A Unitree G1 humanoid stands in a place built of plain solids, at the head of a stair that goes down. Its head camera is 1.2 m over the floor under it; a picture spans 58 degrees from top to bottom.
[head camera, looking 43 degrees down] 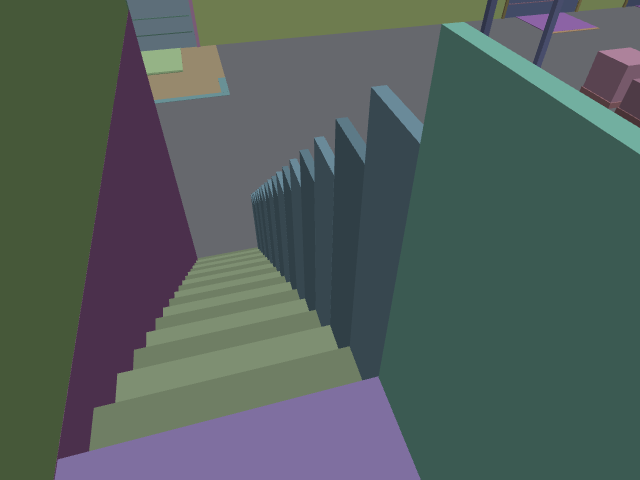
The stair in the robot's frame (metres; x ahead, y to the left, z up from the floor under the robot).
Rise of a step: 0.20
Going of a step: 0.25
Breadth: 0.90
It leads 15 degrees to the left of straight ahead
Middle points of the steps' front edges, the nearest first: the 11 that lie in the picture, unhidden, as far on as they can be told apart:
0.56 0.26 0.00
0.80 0.32 -0.20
1.04 0.39 -0.40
1.28 0.46 -0.60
1.52 0.52 -0.80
1.76 0.59 -1.00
2.00 0.66 -1.19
2.24 0.72 -1.39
2.48 0.79 -1.59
2.72 0.85 -1.79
2.96 0.92 -1.99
